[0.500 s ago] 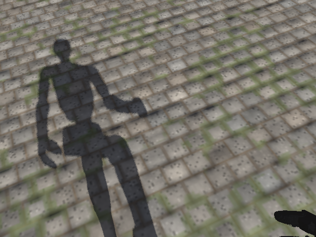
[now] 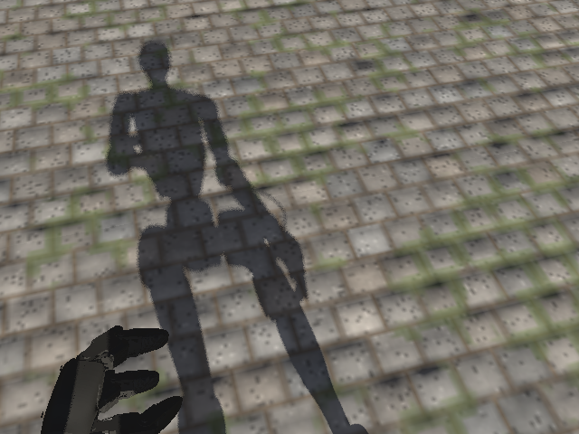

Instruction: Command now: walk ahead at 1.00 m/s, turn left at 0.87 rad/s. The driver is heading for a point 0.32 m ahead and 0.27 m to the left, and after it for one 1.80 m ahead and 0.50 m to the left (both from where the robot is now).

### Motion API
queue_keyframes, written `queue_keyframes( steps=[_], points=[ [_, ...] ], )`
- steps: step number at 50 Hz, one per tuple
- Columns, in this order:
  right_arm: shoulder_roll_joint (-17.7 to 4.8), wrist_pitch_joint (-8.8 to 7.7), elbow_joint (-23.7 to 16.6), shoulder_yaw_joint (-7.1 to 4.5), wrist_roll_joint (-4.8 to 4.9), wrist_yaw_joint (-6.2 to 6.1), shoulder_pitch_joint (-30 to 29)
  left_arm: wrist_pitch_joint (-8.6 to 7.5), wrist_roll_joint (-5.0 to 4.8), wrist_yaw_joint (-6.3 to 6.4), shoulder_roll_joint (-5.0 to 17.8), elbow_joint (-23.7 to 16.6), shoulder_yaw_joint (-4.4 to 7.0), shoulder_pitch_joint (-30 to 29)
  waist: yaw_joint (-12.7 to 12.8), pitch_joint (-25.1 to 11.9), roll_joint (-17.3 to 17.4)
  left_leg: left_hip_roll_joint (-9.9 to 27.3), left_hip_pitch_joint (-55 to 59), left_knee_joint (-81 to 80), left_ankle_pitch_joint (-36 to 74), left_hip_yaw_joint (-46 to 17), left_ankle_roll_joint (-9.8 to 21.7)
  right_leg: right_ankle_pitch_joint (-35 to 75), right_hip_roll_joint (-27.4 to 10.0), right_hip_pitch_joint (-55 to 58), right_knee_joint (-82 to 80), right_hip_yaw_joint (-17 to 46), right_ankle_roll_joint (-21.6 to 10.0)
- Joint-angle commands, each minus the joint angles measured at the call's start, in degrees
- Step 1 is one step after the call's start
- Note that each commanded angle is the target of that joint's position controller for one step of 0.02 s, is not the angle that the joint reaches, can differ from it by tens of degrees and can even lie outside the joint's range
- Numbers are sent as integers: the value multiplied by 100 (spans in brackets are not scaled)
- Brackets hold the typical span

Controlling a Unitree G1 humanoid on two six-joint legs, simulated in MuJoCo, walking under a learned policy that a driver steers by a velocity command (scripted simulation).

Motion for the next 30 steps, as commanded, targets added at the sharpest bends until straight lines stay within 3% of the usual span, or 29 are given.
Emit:
queue_keyframes(
  steps=[1,3,4,5,6,7,8,9,10,11,12,14,15,18,21,24,25,26,27,28,29,30],
  points=[
    [-913,-53,-271,-264,82,-66,-163,-81,-187,33,484,-556,241,-591,116,121,511,848,-2108,-706,765,-1299,265,829,658,2399,-947,-629,165],
    [-852,-5,-200,-284,84,-103,-151,-124,-335,56,737,-635,374,-717,171,94,634,999,-1254,-174,1256,-1527,126,471,610,2329,-1441,-450,114],
    [-919,30,-214,-318,47,-113,-238,-160,-381,76,954,-594,492,-444,381,-130,697,1038,-881,357,2193,-1554,25,136,654,2598,-1521,-485,27],
    [-1081,91,-276,-370,3,-104,-450,-200,-347,93,1149,-497,615,270,873,-627,742,885,-677,1403,3310,-1371,-218,106,580,3347,-1622,-579,-138],
    [-939,155,-488,-314,-168,-96,-743,-155,-287,132,1260,-271,671,1674,1512,-1734,880,848,-1170,3065,3252,-1158,-445,-63,-129,5018,-960,-183,-468],
    [-31,165,-644,-78,-193,-82,211,-89,-19,125,1693,-103,719,2399,1051,-2899,-1213,27,-3200,5320,-1253,-369,-809,1044,-2064,7453,-660,2273,-1508],
    [-511,197,-740,8,-17,-88,552,-12,-121,-11,1514,88,719,2517,1001,-3664,-2357,569,-4036,6610,-2016,-50,-937,-51,-2709,7792,-1036,4005,-1954],
    [-977,274,-776,-126,17,-137,-124,107,-78,44,888,-156,606,2104,1214,-2732,-1467,977,-4452,6716,-1542,79,-1028,-189,-2179,7089,-1230,2989,-1679],
    [-1194,324,-957,-198,-48,-164,-836,221,-56,70,636,-123,519,1722,1227,-1745,-627,1157,-4466,6467,-1131,426,-1099,848,-1851,6015,-1289,1702,-1404],
    [-1196,354,-1109,-242,-161,-161,-1260,282,-57,69,644,-3,509,1519,1095,-1031,-103,1303,-4388,6290,-1020,628,-1181,1901,-1559,5067,-1363,976,-1271],
    [-1074,387,-1226,-270,-168,-123,-1413,291,-65,84,625,140,494,1408,915,-631,-94,1488,-4276,5951,-950,700,-1170,2139,-1309,4400,-1540,461,-1156],
    [-607,479,-1339,-160,-36,-59,-1283,287,-133,81,585,360,500,1011,588,-233,-513,1731,-3956,5160,-862,879,-1163,1902,-1165,3480,-2055,-97,-1183],
    [-514,504,-1403,-124,-42,-43,-1398,280,-182,79,640,439,523,817,549,-102,-536,1770,-3855,4724,-770,975,-1218,2104,-1204,3172,-2246,-367,-1258],
    [-638,495,-1383,-128,-121,65,-1426,306,-226,108,1084,560,663,414,453,-457,-400,1794,-3112,3289,794,1101,-1119,2032,-1171,3015,-2368,-1126,-1219],
    [-869,526,-1341,-208,-156,223,-1608,292,-359,105,1262,678,702,274,466,-507,-277,1607,-2438,2280,1719,1319,-853,1754,-1031,3089,-2164,-1768,-935],
    [-1281,593,-1403,-392,-188,286,-1619,326,-472,86,1519,748,801,353,352,-538,-270,1267,-1919,1857,1260,1665,-541,2459,-1035,3344,-1368,-2038,-756],
    [-1443,594,-1343,-489,-192,267,-1316,367,-510,81,1537,752,815,398,187,-657,-198,1044,-1476,1652,1169,1803,-383,2758,-962,3338,-693,-2143,-668],
    [-1630,577,-1172,-625,-180,202,-665,419,-491,68,1427,735,778,448,-133,-874,57,790,-573,1255,1428,1796,-132,2482,-752,2933,455,-2240,-495],
    [-1977,562,-1199,-721,-66,67,-561,455,-230,13,953,721,631,1012,96,-912,1356,1323,452,973,3746,647,299,-1370,-157,1702,2070,-2283,-119],
    [-2506,480,-1659,-705,-333,46,-1091,462,-63,-46,749,523,489,1610,706,-1784,2323,2937,1616,516,3814,-2710,1788,-4349,911,-107,4075,-1513,184],
    [-2105,403,-1857,-647,-338,128,-1165,448,-140,-90,1327,566,551,1299,257,-2500,1234,3011,1470,-21,2376,-3115,1710,-3822,649,-51,4220,-338,48],
    [-1948,350,-1852,-594,-258,137,-1402,454,-235,-89,1395,449,559,901,345,-1843,875,2796,848,-153,1699,-2630,1399,-3348,524,-111,3909,-320,-45]
  ],
)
